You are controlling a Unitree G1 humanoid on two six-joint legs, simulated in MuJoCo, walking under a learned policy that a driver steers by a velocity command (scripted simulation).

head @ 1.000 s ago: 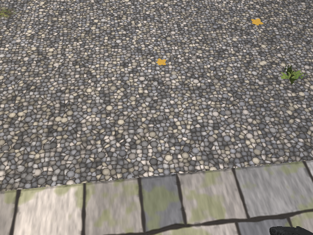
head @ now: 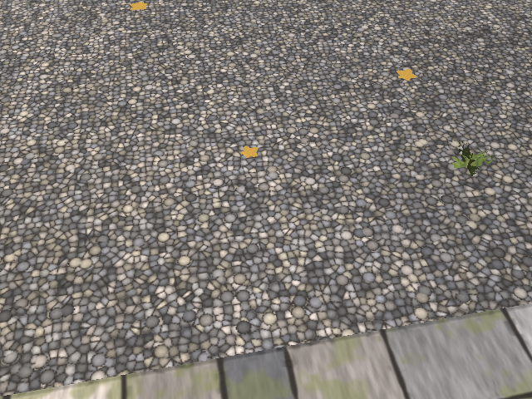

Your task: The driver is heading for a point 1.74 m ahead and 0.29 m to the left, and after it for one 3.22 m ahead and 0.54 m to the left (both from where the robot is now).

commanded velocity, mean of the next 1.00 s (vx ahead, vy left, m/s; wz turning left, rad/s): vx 0.06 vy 0.00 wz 0.00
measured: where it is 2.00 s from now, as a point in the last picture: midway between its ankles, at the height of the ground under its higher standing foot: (264, 379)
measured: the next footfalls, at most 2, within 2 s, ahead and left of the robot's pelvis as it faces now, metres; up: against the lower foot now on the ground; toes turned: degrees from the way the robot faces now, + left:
right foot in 1.46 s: +0.46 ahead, -0.10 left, +0.00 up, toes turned -2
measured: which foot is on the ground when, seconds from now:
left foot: down 0.00-1.00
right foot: down 0.00-0.98, up 1.00-1.00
